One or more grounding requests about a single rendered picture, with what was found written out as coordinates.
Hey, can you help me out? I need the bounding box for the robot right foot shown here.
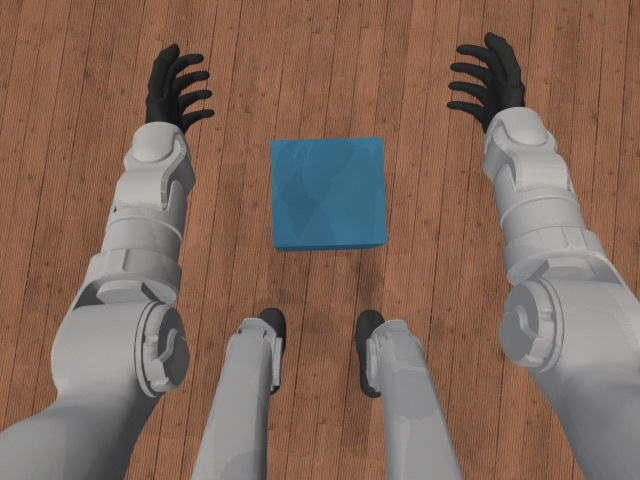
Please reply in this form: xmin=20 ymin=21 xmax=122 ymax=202
xmin=356 ymin=310 xmax=385 ymax=398

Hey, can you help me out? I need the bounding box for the robot left upper arm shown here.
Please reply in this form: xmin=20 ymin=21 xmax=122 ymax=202
xmin=0 ymin=300 xmax=190 ymax=480

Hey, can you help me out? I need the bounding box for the robot left hand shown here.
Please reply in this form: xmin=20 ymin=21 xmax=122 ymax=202
xmin=145 ymin=44 xmax=215 ymax=136

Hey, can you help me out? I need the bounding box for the robot right upper arm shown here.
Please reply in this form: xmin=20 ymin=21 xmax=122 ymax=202
xmin=498 ymin=276 xmax=640 ymax=480

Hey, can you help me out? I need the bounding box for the robot right thigh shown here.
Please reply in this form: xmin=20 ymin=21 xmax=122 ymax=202
xmin=366 ymin=330 xmax=464 ymax=480

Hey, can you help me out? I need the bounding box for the robot right hand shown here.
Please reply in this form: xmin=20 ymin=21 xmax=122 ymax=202
xmin=447 ymin=32 xmax=525 ymax=135

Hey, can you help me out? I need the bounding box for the robot left forearm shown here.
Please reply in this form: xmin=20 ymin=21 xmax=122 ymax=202
xmin=51 ymin=122 xmax=196 ymax=389

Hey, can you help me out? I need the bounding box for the robot right forearm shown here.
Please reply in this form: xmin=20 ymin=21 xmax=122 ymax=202
xmin=482 ymin=107 xmax=640 ymax=304

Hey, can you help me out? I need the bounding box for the carton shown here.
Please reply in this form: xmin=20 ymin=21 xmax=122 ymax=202
xmin=270 ymin=137 xmax=387 ymax=252

